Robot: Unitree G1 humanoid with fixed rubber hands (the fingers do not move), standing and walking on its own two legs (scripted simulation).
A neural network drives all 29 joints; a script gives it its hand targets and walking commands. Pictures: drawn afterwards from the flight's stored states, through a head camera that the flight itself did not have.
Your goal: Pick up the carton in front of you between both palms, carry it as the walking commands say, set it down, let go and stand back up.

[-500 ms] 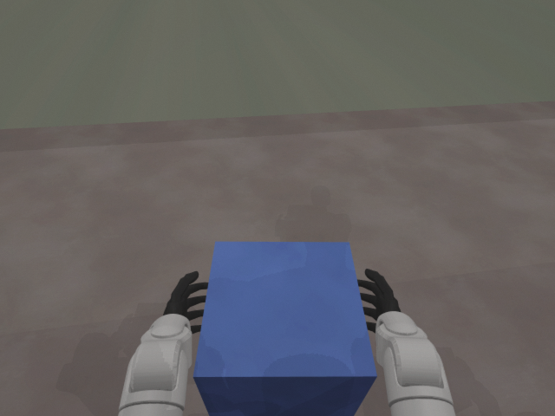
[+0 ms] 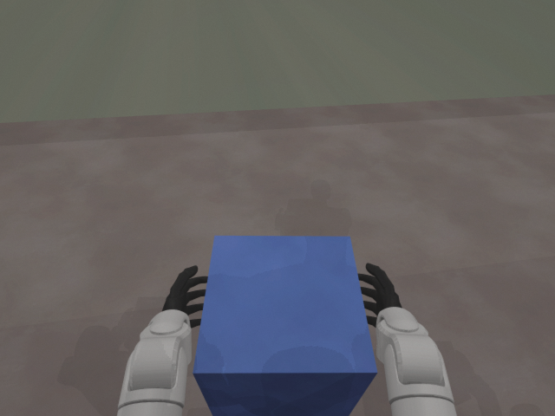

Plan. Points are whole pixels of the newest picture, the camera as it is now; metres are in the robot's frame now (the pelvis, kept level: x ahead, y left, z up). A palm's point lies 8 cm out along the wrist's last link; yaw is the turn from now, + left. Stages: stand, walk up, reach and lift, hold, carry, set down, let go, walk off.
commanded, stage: carry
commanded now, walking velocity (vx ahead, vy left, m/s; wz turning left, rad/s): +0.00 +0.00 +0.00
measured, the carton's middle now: (281, 333) +0.29 +0.00 -0.04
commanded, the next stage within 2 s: hold in 0.18 s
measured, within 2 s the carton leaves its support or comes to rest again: neither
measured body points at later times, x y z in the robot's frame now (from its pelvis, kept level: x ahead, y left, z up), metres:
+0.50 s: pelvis -0.01 +0.01 +0.01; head -0.02 +0.03 +0.46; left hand +0.30 +0.09 +0.03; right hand +0.23 -0.21 +0.03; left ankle +0.08 +0.14 -0.73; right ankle -0.05 -0.08 -0.73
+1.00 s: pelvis -0.01 +0.08 +0.01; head -0.06 +0.12 +0.46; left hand +0.31 +0.15 +0.05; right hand +0.23 -0.15 +0.05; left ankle +0.08 +0.14 -0.73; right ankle -0.05 -0.08 -0.73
